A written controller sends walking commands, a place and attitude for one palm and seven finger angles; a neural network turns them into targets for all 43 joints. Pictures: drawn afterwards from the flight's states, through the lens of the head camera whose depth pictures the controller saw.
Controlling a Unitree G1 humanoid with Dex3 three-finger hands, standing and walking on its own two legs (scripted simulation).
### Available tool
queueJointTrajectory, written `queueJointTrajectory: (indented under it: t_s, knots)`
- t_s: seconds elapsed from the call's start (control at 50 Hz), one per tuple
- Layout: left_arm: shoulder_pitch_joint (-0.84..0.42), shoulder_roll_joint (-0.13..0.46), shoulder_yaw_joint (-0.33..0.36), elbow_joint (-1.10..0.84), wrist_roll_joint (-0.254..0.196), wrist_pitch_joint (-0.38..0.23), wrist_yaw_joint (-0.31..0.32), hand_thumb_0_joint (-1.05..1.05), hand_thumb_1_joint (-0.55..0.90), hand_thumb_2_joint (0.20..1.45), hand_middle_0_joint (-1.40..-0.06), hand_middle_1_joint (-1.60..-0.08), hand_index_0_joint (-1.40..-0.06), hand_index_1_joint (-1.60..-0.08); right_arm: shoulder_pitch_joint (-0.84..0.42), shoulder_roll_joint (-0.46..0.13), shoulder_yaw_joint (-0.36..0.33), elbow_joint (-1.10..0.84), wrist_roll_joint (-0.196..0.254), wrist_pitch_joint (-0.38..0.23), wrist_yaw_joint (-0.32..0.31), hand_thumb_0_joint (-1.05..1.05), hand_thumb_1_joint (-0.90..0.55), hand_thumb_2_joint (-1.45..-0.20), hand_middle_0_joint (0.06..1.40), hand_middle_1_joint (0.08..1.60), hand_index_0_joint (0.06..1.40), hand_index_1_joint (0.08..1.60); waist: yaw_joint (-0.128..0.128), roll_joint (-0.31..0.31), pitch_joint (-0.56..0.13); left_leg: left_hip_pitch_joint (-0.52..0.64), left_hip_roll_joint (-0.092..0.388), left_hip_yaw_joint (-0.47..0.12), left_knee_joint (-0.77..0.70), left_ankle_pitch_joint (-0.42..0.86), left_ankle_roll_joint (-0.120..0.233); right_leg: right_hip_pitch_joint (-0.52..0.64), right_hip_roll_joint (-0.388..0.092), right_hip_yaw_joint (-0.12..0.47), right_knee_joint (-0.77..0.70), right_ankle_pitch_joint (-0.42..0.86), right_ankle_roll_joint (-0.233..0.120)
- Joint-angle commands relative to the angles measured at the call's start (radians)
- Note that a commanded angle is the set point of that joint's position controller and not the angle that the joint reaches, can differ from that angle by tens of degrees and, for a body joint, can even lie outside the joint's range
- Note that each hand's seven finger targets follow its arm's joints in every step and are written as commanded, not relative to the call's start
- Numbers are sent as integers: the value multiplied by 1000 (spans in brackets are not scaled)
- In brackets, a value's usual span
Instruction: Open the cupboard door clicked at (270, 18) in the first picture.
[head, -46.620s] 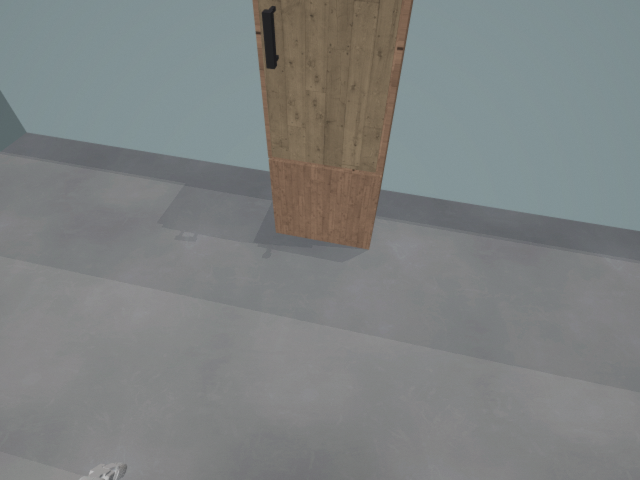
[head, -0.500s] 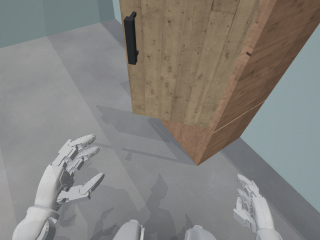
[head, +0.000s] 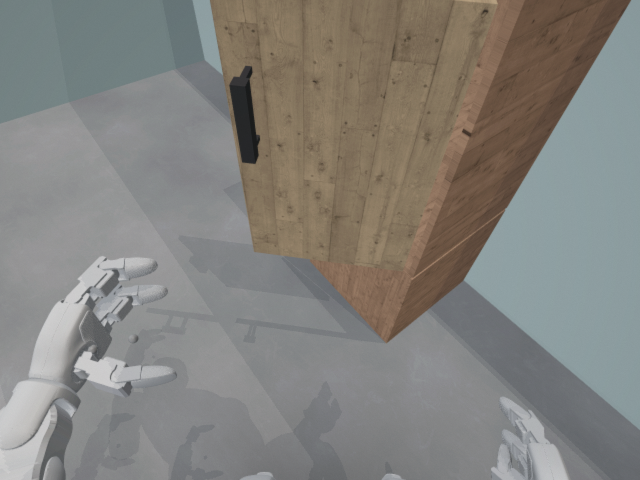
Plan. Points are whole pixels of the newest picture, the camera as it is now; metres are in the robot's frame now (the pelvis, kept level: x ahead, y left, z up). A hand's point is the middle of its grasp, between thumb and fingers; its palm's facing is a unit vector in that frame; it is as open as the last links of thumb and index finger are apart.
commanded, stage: raise the hand with hooked fingers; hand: left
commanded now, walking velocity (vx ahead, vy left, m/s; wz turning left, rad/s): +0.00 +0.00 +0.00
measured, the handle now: (248, 116) +0.62 +0.15 +0.11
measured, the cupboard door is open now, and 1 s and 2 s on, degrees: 44 44 44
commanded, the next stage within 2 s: move the hooked fingers beside the handle in 1.02 s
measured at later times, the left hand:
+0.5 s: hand (85, 272) +0.30 +0.27 +0.13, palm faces -0.03 -1.00 -0.06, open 14.0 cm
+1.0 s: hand (91, 271) +0.30 +0.26 +0.13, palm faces -0.03 -1.00 -0.04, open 14.0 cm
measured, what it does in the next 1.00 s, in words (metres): stands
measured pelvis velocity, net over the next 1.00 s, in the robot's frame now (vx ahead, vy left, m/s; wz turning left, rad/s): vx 0.01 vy -0.01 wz -0.01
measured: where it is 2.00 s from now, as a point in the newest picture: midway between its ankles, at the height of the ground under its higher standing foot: outside the picture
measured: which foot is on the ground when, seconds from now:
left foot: down 0.00-1.00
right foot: down 0.00-1.00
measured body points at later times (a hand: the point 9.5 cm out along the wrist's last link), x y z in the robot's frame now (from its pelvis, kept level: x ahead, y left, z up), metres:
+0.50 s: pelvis +0.01 +0.00 +0.02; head +0.04 -0.01 +0.47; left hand +0.29 +0.32 +0.13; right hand +0.18 -0.24 -0.06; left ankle +0.00 +0.10 -0.70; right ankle +0.03 -0.12 -0.70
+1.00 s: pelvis +0.01 -0.01 +0.02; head +0.02 -0.02 +0.47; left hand +0.29 +0.32 +0.13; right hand +0.16 -0.26 -0.05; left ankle +0.00 +0.10 -0.70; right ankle +0.03 -0.12 -0.70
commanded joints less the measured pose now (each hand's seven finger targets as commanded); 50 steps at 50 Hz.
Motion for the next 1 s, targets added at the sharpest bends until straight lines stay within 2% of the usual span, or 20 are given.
queueJointTrajectory:
  t_s: [0.0,0.02,0.06,0.1,0.16,0.2,0.26,0.32,0.44,0.48,0.5,0.54,0.56,0.62,0.7,0.76,0.82,0.86,0.9,0.98]
  knots:
    - [-175,214,124,-179,-30,-40,-16,0,-383,350,-292,-1125,-292,-1125,-50,-118,-41,-153,0,-48,-13,0,-900,-900,200,300,200,300,17,70,-205,114,-17,-61,-195,297,-16,181,50,33,-116,201,-23]
    - [-193,199,106,-174,-30,-32,-24,0,-407,340,-293,-1140,-293,-1140,-55,-116,-39,-151,4,-46,-14,0,-900,-900,200,300,200,300,9,84,-184,121,-18,-59,-199,297,-16,173,50,32,-123,205,-22]
    - [-234,232,124,-153,-30,-9,-37,0,-453,320,-297,-1170,-297,-1170,-55,-122,-34,-151,1,-40,-15,0,-900,-900,200,300,200,300,15,95,-164,134,-16,-65,-208,322,-17,185,57,31,-128,228,-29]
    - [-256,234,131,-147,-34,6,-50,0,-500,300,-300,-1200,-300,-1200,-57,-119,-34,-151,4,-35,-18,0,-900,-900,200,300,200,300,13,85,-187,157,-16,-62,-217,333,-18,198,54,30,-141,243,-24]
    - [-314,266,151,-112,-37,29,-67,0,-500,300,-300,-1200,-300,-1200,-62,-122,-27,-153,3,-28,-21,0,-900,-900,200,300,200,300,15,70,-163,166,-16,-67,-230,329,-18,208,62,30,-155,243,-28]
    - [-346,288,173,-107,-37,35,-79,0,-500,300,-300,-1200,-300,-1200,-61,-121,-27,-151,4,-22,-24,0,-900,-900,200,300,200,300,16,64,-210,191,-16,-63,-237,352,-17,233,57,33,-163,265,-26]
    - [-390,308,183,-81,-45,47,-99,0,-500,300,-300,-1200,-300,-1200,-68,-121,-19,-147,3,-18,-26,0,-900,-900,200,300,200,300,22,91,-191,205,-18,-64,-245,369,-20,247,62,35,-174,281,-32]
    - [-414,319,195,-32,-47,61,-116,0,-500,300,-300,-1200,-300,-1200,-64,-120,-19,-142,7,-10,-30,0,-900,-900,200,300,200,300,17,53,-190,210,-15,-63,-260,372,-17,250,57,33,-191,286,-26]
    - [-497,366,226,21,-57,73,-150,0,-500,300,-300,-1200,-300,-1200,-65,-124,-19,-133,10,-4,-35,0,-900,-900,200,300,200,300,18,64,-197,233,-19,-55,-278,372,-13,277,52,44,-219,293,-27]
    - [-535,411,253,32,-60,77,-162,0,-500,300,-300,-1200,-300,-1200,-63,-129,-16,-136,9,0,-32,0,-900,-900,200,300,200,300,25,65,-209,238,-21,-56,-284,388,-12,300,54,49,-223,310,-31]
    - [-537,413,253,54,-57,81,-166,0,-500,300,-300,-1200,-300,-1200,-59,-130,-18,-133,10,2,-34,0,-900,-900,200,300,200,300,24,73,-210,236,-23,-51,-285,377,-10,298,51,52,-229,301,-29]
    - [-496,354,212,117,-60,92,-177,0,-500,300,-300,-1200,-300,-1200,-58,-131,-20,-134,15,3,-32,0,-900,-900,200,300,200,300,18,24,-167,215,-22,-51,-295,341,-9,273,50,47,-238,268,-25]
    - [-488,357,216,134,-67,96,-186,0,-500,300,-300,-1200,-300,-1200,-58,-134,-21,-139,14,4,-28,0,-900,-900,200,300,200,300,26,2,-156,206,-25,-48,-288,338,-6,277,52,57,-240,269,-27]
    - [-502,372,219,93,-59,87,-185,0,-500,300,-300,-1200,-300,-1200,-59,-136,-28,-143,15,4,-23,0,-900,-900,200,300,200,300,27,53,-195,222,-27,-42,-290,341,-6,283,46,59,-237,266,-26]
    - [-513,414,265,28,-62,58,-159,0,-500,300,-300,-1200,-300,-1200,-56,-132,-29,-150,8,1,-19,0,-900,-900,200,300,200,300,35,61,-229,232,-24,-43,-293,356,-6,307,49,63,-234,277,-28]
    - [-511,423,277,22,-62,47,-146,0,-500,300,-300,-1200,-300,-1200,-54,-131,-26,-145,3,-1,-21,0,-900,-900,200,300,200,300,34,67,-204,231,-22,-40,-292,370,-5,310,52,66,-234,299,-30]
    - [-520,391,249,41,-54,48,-144,0,-500,300,-300,-1200,-300,-1200,-57,-127,-27,-139,9,0,-27,0,-900,-900,200,300,200,300,24,100,-182,227,-23,-37,-303,323,-6,289,47,66,-247,252,-27]
    - [-525,399,252,39,-56,50,-146,0,-500,300,-300,-1200,-300,-1200,-53,-132,-27,-140,7,-1,-29,0,-900,-900,200,300,200,300,24,57,-187,233,-22,-40,-299,334,-3,297,51,65,-245,265,-27]
    - [-521,388,237,64,-50,60,-153,0,-500,300,-300,-1200,-300,-1200,-57,-129,-25,-140,10,0,-31,0,-900,-900,200,300,200,300,19,80,-181,224,-24,-38,-303,312,-4,288,48,68,-250,246,-25]
    - [-534,383,231,82,-62,62,-166,0,-500,300,-300,-1200,-300,-1200,-62,-132,-24,-137,13,2,-33,0,-900,-900,200,300,200,300,17,36,-164,209,-23,-39,-302,284,-3,281,48,73,-258,217,-22]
